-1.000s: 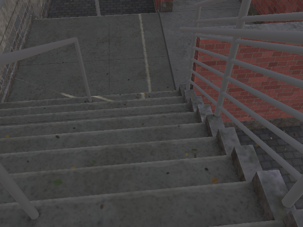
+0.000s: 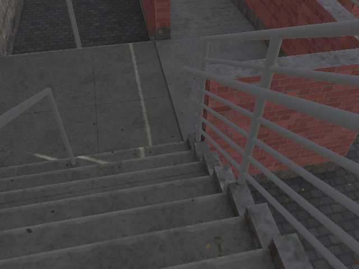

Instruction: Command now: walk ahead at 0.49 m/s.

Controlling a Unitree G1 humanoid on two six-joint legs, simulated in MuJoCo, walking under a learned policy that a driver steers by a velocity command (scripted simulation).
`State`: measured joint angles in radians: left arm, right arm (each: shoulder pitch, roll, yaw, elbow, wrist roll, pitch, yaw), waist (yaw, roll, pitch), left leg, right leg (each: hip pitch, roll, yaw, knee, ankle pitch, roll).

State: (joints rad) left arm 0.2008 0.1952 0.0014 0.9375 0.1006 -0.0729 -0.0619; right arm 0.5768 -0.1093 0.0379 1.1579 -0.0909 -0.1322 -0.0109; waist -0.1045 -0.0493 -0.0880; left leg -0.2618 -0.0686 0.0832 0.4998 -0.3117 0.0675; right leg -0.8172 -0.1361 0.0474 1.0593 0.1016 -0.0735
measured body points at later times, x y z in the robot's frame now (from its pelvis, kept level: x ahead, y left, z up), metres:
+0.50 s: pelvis +0.27 -0.12 -0.18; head +0.27 -0.12 +0.27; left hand +0.23 +0.12 -0.33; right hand +0.32 -0.37 -0.32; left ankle +0.31 +0.04 -0.78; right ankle +0.25 -0.19 -0.90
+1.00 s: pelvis +0.55 -0.08 -0.34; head +0.55 -0.08 +0.11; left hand +0.57 +0.14 -0.49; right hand +0.50 -0.35 -0.49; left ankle +0.53 -0.01 -1.08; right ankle +0.55 -0.22 -0.90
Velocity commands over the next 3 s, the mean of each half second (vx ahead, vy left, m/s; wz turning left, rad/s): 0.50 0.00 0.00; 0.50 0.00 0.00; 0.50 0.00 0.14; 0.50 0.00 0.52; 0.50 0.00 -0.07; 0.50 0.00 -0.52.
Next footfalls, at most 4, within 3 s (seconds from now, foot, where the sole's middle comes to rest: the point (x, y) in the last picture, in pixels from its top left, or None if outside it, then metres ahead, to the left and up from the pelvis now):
0.30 right None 0.29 -0.19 -0.94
0.84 left None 0.57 0.00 -1.12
1.32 right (208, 242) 0.87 -0.23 -1.29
1.92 left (149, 226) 1.10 0.09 -1.46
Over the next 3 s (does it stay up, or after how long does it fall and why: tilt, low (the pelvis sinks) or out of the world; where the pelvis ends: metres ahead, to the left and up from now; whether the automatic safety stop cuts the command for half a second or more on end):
stays up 1.60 0.18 -1.06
